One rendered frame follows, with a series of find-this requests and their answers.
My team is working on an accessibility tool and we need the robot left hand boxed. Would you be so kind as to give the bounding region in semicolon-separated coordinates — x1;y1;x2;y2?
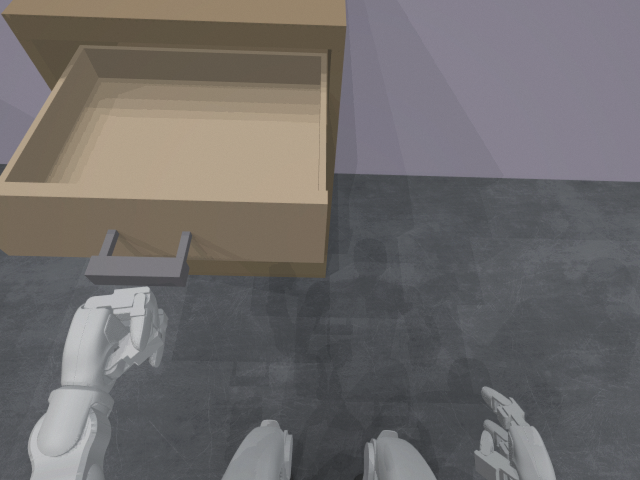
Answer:
61;286;168;393

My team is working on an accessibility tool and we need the handle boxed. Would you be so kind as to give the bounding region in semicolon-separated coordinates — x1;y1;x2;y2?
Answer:
84;230;192;287

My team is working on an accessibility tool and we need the robot left shin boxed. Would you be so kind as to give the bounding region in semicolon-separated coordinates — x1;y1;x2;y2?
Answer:
260;420;281;429

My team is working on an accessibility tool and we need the right robot thigh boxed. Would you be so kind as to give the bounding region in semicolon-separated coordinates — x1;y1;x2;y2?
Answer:
364;437;437;480

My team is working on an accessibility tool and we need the robot right hand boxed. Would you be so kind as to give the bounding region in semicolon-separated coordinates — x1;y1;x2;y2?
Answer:
474;386;556;480

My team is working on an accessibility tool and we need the left robot forearm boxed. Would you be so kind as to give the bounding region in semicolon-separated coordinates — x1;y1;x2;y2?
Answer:
28;386;114;480

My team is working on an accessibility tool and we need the cabinet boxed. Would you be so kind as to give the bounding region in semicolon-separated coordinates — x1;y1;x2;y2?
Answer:
1;0;346;278

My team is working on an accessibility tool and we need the drawer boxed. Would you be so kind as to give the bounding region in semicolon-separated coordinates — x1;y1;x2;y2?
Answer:
0;45;328;263

